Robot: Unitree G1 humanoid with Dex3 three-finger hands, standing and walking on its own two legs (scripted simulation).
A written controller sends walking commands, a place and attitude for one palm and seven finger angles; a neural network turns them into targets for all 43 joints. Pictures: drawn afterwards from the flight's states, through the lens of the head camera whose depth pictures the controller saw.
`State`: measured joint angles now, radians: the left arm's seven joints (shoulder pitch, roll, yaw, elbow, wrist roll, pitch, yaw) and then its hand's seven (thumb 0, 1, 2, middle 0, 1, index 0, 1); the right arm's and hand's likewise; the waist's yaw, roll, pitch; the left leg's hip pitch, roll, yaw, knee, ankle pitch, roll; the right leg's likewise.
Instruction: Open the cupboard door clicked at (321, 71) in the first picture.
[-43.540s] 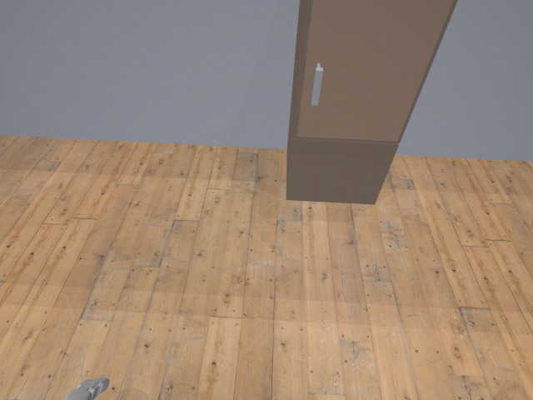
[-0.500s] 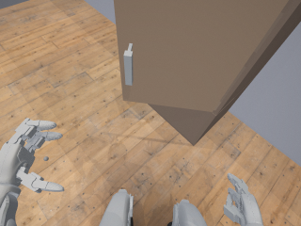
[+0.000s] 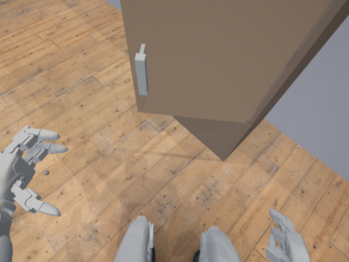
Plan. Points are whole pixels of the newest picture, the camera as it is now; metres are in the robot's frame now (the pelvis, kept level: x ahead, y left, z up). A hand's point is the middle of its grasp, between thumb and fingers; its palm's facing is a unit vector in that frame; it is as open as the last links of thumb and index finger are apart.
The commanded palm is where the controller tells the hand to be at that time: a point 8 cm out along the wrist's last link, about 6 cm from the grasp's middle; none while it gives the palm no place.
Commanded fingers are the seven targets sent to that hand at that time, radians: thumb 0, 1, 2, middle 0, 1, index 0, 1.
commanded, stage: raise the hand with hooked fingers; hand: left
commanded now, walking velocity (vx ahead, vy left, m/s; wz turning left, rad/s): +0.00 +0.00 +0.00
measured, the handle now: (143, 70) +0.58 +0.13 +0.02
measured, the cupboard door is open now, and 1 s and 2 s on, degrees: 40 40 40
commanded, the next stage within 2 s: move the hooked fingers beside the handle in 0.30 s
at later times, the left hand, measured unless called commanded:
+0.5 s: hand (52, 171) +0.28 +0.27 +0.03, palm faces +0.00 -1.00 -0.06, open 13.9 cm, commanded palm +0.27 +0.30 +0.04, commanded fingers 0.00 -0.50 0.30 -0.30 -1.20 -0.30 -1.20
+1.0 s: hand (79, 137) +0.36 +0.24 +0.03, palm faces -0.02 -1.00 -0.05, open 13.9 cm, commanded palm +0.35 +0.28 +0.03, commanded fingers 0.00 -0.50 0.30 -0.30 -1.20 -0.30 -1.20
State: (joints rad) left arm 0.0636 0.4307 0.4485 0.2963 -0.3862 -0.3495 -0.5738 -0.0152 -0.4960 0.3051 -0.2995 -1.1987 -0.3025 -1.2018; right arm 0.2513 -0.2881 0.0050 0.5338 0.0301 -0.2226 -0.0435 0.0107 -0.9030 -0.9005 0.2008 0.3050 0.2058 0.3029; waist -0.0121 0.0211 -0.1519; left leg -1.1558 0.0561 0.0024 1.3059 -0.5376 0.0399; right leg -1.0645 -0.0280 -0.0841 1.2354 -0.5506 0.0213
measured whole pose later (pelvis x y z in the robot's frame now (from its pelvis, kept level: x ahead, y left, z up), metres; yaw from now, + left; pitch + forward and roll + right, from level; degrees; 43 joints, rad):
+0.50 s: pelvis +0.00 -0.01 -0.01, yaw +1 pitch +22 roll -4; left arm 0.01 0.42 0.45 0.36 -0.38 -0.37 -0.56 -0.01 -0.50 0.30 -0.30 -1.20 -0.30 -1.20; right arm 0.23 -0.28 0.02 0.53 0.03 -0.21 -0.06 0.01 -0.90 -0.90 0.20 0.30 0.21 0.30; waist 0.00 0.02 -0.16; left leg -1.17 0.06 -0.02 1.33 -0.55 0.02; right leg -1.08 -0.02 -0.10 1.27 -0.57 0.00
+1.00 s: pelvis +0.00 -0.01 +0.00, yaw +0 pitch +23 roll -4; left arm -0.27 0.42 0.40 0.57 -0.28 -0.38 -0.46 -0.01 -0.50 0.30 -0.30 -1.20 -0.30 -1.20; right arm 0.27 -0.28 0.02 0.58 0.03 -0.13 -0.05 0.01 -0.90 -0.90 0.20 0.30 0.21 0.30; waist -0.05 0.02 -0.16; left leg -1.19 0.06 0.00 1.31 -0.53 0.02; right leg -1.11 -0.02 -0.08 1.27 -0.56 0.00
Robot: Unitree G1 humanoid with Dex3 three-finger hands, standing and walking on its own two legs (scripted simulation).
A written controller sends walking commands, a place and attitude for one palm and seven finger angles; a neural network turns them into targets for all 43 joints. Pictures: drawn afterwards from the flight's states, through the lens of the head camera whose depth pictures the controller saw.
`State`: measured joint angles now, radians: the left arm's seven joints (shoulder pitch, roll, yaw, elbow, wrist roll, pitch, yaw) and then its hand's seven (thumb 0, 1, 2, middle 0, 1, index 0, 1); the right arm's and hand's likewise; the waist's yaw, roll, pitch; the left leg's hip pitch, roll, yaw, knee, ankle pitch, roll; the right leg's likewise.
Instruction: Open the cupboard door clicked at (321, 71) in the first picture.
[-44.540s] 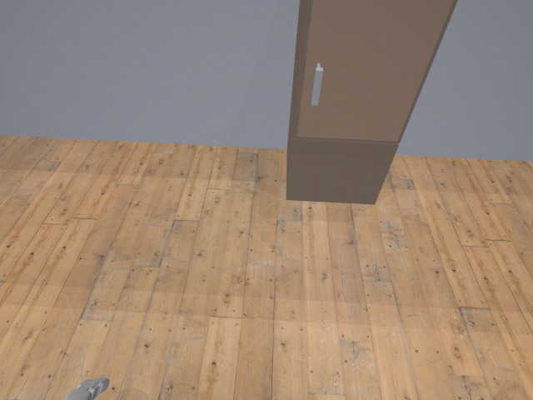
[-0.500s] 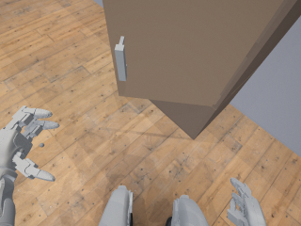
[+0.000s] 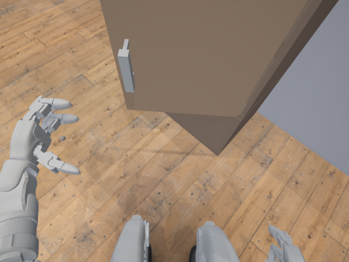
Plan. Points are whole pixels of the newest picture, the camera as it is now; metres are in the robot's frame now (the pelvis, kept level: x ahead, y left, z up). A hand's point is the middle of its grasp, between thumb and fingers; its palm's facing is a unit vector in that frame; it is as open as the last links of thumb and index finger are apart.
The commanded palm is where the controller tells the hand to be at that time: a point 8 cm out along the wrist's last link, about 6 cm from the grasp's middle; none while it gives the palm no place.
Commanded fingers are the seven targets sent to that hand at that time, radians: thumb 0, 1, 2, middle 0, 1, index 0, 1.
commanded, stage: move the hooked fingers beside the handle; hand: left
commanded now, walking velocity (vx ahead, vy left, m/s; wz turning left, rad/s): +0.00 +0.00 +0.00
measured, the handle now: (128, 66) +0.58 +0.15 +0.03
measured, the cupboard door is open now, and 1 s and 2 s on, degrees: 40 40 40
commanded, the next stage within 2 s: slide the fingers in behind the handle in 1.80 s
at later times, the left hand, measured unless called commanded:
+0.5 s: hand (80, 107) +0.44 +0.24 +0.03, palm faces -0.02 -1.00 -0.04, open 13.9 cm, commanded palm +0.43 +0.27 +0.03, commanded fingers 0.00 -0.50 0.30 -0.30 -1.20 -0.30 -1.20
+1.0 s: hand (95, 84) +0.52 +0.22 +0.02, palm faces -0.02 -1.00 -0.02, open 13.9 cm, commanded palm +0.52 +0.25 +0.02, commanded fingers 0.00 -0.50 0.30 -0.30 -1.20 -0.30 -1.20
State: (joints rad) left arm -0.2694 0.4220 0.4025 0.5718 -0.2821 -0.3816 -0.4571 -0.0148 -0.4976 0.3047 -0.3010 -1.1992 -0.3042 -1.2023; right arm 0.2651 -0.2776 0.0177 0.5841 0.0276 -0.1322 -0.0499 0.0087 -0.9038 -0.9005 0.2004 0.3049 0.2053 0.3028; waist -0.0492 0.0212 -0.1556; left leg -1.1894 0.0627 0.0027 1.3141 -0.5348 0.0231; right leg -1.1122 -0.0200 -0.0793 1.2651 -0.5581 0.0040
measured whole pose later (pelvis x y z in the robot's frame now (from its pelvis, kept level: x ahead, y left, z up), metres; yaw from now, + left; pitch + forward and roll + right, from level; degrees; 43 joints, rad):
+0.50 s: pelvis +0.00 +0.00 -0.01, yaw -1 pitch +26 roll -4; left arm -0.63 0.49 0.44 0.91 -0.19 -0.45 -0.42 -0.02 -0.50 0.30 -0.30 -1.20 -0.30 -1.20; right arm 0.28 -0.28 0.02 0.63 0.01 -0.05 -0.03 0.01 -0.90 -0.90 0.20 0.30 0.21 0.30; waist -0.10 0.02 -0.14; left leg -1.28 0.07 0.00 1.36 -0.55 0.02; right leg -1.20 -0.01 -0.08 1.31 -0.57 0.00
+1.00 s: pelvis -0.01 +0.00 -0.03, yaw -2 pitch +30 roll -6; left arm -0.96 0.63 0.47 1.16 -0.08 -0.41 -0.36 -0.02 -0.50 0.30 -0.30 -1.20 -0.30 -1.20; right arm 0.31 -0.28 0.06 0.62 -0.02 0.03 -0.02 0.00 -0.91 -0.90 0.20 0.30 0.21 0.30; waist -0.19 0.03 -0.13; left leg -1.44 0.08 -0.02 1.45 -0.55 0.03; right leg -1.35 0.00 -0.09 1.37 -0.56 0.01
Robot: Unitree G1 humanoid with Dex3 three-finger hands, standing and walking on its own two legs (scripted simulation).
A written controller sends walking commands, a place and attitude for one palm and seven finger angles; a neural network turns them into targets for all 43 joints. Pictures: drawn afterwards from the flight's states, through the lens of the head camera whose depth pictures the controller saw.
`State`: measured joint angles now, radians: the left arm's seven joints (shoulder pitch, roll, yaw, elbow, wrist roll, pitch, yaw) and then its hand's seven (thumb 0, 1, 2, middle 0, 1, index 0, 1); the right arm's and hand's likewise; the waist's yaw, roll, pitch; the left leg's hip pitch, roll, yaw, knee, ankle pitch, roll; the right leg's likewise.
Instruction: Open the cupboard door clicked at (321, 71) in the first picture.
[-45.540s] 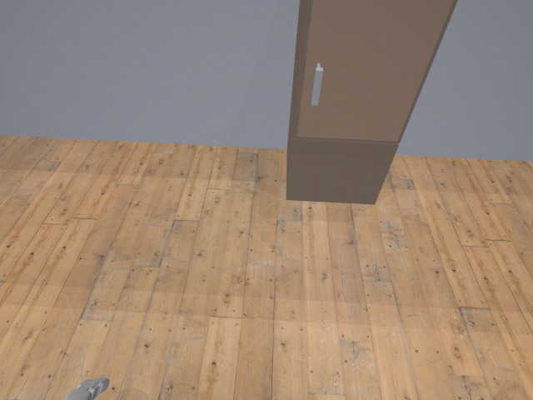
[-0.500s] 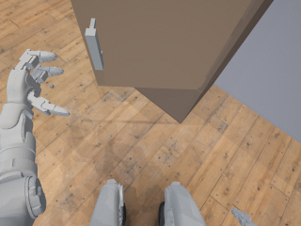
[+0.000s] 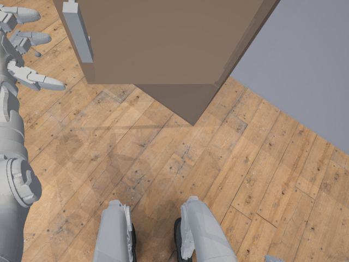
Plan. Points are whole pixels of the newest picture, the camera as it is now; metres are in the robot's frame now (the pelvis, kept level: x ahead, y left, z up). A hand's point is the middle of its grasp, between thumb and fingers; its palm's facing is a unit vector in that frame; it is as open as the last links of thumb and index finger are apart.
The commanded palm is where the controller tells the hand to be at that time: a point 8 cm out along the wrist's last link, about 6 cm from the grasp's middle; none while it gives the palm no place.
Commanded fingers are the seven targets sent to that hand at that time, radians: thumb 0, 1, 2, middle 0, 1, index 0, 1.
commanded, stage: move the hooked fingers beside the handle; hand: left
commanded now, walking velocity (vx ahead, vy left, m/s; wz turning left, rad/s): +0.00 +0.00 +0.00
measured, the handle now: (80, 28) +0.59 +0.17 +0.06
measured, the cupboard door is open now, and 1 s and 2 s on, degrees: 40 40 40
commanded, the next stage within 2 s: slide the fingers in behind the handle in 0.80 s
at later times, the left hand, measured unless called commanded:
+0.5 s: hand (35, 49) +0.53 +0.24 +0.06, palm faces +0.03 -1.00 -0.02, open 13.9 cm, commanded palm +0.52 +0.26 +0.05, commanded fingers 0.00 -0.50 0.30 -0.30 -1.20 -0.30 -1.20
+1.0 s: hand (39, 53) +0.52 +0.23 +0.06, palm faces +0.02 -1.00 -0.03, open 13.9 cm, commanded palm +0.51 +0.25 +0.05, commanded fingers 0.00 -0.50 0.30 -0.30 -1.20 -0.30 -1.20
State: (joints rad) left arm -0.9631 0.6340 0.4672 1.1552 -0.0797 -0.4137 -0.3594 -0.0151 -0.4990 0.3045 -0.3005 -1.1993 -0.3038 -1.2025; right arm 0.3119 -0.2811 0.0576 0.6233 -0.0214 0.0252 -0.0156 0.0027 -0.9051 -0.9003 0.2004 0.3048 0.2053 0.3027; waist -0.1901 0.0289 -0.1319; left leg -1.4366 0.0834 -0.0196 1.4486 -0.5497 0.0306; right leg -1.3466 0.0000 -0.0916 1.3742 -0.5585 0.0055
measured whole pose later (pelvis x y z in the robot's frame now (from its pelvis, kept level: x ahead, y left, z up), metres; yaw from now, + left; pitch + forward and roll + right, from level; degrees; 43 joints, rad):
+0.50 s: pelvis +0.01 +0.00 +0.01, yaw +0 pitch +30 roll -6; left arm -0.94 0.61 0.45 1.13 -0.07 -0.41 -0.33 -0.01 -0.50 0.30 -0.30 -1.20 -0.30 -1.20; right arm 0.32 -0.26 0.06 0.61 -0.03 0.06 0.01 0.00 -0.90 -0.90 0.20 0.30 0.21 0.30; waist -0.19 0.03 -0.14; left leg -1.39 0.08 -0.02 1.41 -0.55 0.03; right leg -1.29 0.00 -0.09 1.32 -0.55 0.01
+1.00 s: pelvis +0.01 +0.00 +0.01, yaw +0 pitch +30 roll -6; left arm -0.91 0.59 0.44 1.12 -0.09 -0.41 -0.33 -0.02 -0.50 0.30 -0.30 -1.20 -0.30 -1.20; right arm 0.31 -0.26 0.06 0.62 -0.02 0.07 0.01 0.00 -0.91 -0.90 0.20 0.30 0.20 0.30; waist -0.17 0.04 -0.13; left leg -1.38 0.09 -0.02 1.41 -0.55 0.03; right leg -1.29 0.01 -0.09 1.33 -0.56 0.00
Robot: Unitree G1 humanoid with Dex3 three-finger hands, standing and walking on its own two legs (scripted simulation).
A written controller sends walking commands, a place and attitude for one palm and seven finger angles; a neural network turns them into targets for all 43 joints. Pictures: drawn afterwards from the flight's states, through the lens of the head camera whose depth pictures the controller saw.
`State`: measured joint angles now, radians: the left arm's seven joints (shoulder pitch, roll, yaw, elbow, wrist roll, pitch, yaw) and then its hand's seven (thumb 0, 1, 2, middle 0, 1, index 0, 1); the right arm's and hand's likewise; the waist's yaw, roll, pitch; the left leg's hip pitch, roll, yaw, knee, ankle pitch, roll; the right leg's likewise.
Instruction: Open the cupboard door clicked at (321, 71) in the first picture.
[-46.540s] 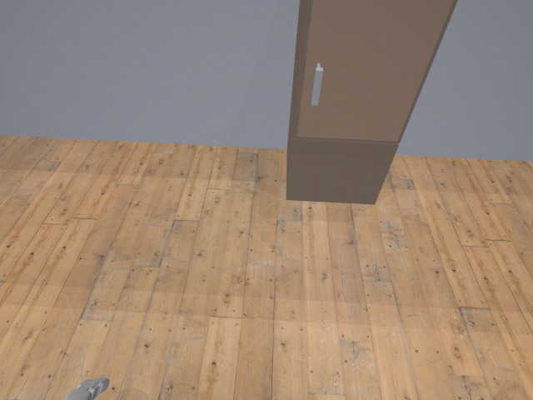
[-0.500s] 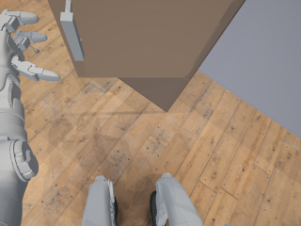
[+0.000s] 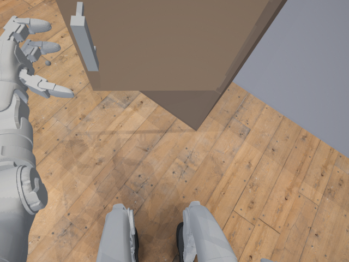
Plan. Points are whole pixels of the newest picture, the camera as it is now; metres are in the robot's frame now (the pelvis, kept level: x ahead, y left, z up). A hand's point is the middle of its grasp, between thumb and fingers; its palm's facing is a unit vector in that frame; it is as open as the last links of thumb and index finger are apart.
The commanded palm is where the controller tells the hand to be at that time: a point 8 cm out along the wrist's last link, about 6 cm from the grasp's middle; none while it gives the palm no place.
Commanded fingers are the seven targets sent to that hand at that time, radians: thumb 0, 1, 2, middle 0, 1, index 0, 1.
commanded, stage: slide the fingers in behind the handle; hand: left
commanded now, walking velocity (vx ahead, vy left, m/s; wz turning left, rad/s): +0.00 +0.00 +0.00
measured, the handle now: (87, 39) +0.58 +0.17 +0.05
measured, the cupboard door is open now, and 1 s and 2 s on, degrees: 40 40 40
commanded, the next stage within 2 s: close the thumb around the handle in 1.50 s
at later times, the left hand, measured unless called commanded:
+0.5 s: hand (70, 62) +0.52 +0.19 +0.05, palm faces +0.03 -1.00 -0.03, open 13.9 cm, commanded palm +0.50 +0.22 +0.04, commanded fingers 0.00 -0.50 0.30 -0.30 -1.20 -0.30 -1.20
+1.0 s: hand (87, 63) +0.52 +0.16 +0.04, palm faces +0.01 -1.00 -0.02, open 14.0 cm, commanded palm +0.50 +0.19 +0.04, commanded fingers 0.00 -0.50 0.30 -0.30 -1.20 -0.30 -1.20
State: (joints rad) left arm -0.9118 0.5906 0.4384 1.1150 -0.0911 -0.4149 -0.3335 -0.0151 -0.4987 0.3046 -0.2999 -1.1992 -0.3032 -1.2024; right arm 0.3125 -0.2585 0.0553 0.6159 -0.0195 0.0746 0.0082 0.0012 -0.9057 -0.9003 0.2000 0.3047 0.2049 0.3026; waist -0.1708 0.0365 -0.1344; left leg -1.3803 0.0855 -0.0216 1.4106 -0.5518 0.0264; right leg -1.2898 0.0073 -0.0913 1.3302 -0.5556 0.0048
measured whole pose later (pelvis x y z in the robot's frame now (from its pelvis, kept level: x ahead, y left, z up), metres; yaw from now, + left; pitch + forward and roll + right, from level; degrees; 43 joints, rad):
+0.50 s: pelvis +0.00 +0.00 +0.00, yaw +0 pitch +29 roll -5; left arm -0.92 0.50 0.40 1.11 -0.06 -0.45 -0.23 -0.02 -0.50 0.30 -0.30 -1.20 -0.30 -1.20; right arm 0.33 -0.25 0.05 0.63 -0.03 0.07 0.02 0.00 -0.91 -0.90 0.20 0.30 0.20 0.30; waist -0.18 0.04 -0.14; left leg -1.38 0.08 -0.01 1.40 -0.55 0.02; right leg -1.29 0.01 -0.08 1.33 -0.55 0.00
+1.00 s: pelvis +0.00 +0.00 +0.00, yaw +1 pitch +30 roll -5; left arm -0.93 0.42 0.34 1.11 -0.05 -0.50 -0.15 -0.02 -0.50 0.30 -0.30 -1.20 -0.30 -1.20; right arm 0.31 -0.25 0.03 0.63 -0.05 0.07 0.03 0.00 -0.91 -0.90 0.20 0.30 0.20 0.30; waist -0.18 0.04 -0.15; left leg -1.38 0.07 -0.02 1.41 -0.55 0.02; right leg -1.30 0.00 -0.08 1.34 -0.56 0.00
